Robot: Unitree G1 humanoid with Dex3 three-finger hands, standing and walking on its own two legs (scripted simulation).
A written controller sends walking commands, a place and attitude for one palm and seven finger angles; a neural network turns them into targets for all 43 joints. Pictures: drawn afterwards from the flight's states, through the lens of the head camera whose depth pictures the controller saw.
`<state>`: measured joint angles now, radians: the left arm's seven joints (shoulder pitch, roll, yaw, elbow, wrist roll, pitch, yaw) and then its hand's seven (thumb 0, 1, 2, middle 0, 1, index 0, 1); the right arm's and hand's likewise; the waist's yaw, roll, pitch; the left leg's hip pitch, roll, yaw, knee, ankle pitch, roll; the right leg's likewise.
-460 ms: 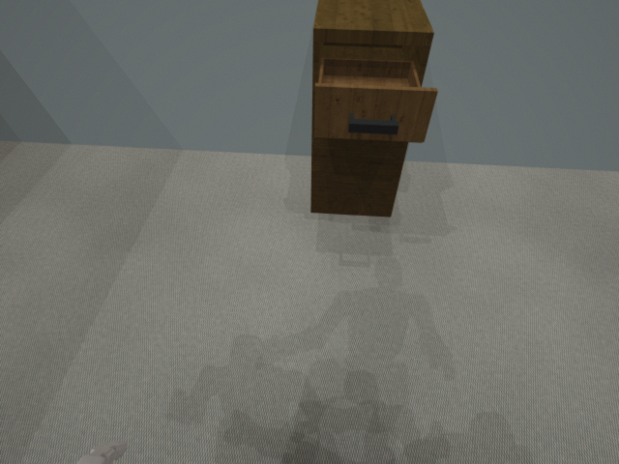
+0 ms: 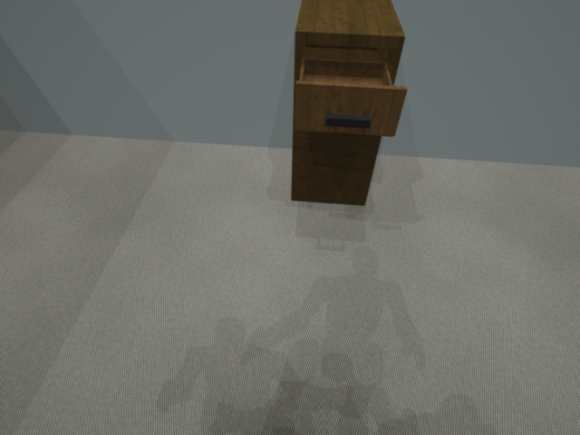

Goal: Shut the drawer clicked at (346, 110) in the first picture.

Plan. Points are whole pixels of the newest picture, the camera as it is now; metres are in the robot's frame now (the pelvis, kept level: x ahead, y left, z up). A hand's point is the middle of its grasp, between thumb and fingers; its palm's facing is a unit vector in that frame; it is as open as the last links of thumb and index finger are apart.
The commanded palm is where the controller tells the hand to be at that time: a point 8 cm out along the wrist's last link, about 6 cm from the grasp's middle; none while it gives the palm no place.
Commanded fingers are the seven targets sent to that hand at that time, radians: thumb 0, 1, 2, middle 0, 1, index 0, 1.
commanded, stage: stand and wait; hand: left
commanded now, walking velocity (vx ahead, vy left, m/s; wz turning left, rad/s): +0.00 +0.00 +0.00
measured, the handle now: (347, 116) +1.01 -0.11 -0.08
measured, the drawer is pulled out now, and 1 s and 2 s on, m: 0.30 0.30 0.30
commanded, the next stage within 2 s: look at it before walking up in 0.42 s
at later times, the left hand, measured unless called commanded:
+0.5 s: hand out of the picture +0.06 +0.24 -0.15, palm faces -0.03 -0.94 -0.33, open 7.4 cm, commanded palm none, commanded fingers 0.00 0.90 0.90 -0.20 -0.30 -0.20 -0.30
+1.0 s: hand out of the picture +0.07 +0.25 -0.15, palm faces -0.03 -0.94 -0.33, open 7.4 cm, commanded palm none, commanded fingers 0.00 0.90 0.90 -0.20 -0.30 -0.20 -0.30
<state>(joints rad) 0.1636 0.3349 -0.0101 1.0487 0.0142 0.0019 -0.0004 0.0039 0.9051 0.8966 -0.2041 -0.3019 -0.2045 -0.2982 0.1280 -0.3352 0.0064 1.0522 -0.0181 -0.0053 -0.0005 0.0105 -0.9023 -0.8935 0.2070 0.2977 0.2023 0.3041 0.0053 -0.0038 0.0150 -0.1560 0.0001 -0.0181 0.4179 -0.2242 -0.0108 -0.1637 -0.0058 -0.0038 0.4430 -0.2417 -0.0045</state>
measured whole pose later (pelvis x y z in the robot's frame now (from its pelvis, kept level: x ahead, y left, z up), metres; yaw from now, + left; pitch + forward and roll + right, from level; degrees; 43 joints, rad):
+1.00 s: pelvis +0.00 +0.00 +0.00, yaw +0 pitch -2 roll +0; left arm 0.15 0.34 -0.01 1.10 0.01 -0.01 0.00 0.00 0.91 0.90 -0.20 -0.30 -0.20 -0.30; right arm 0.13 -0.33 0.01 1.11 -0.01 -0.02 0.00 0.01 -0.90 -0.89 0.21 0.30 0.20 0.30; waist 0.00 -0.01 0.02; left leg -0.14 0.01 -0.01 0.36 -0.19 -0.01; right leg -0.15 0.00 0.00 0.38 -0.21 0.00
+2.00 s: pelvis +0.13 -0.01 +0.00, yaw -24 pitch +2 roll -1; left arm 0.49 0.16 0.05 1.01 0.04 -0.05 0.01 0.00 0.91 0.90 -0.20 -0.30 -0.20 -0.30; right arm 0.12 -0.19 -0.06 0.90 -0.02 -0.01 0.02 0.01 -0.91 -0.89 0.20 0.30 0.20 0.30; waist 0.09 -0.01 0.00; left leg -0.51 0.05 0.01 0.78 -0.27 -0.05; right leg -0.05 0.08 0.22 0.35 -0.32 -0.03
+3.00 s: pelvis +0.42 -0.11 -0.01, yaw -61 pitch +1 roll +1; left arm 0.23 0.22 0.08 0.94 0.02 0.00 0.02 -0.01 0.92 0.90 -0.20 -0.30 -0.20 -0.30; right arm 0.13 -0.20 -0.06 0.88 -0.03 0.02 -0.03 0.02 -0.94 -0.89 0.20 0.30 0.20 0.30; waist 0.00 0.01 0.06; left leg -0.59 0.15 -0.03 1.11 -0.33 -0.09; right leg -0.30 0.08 -0.01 0.52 -0.24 -0.10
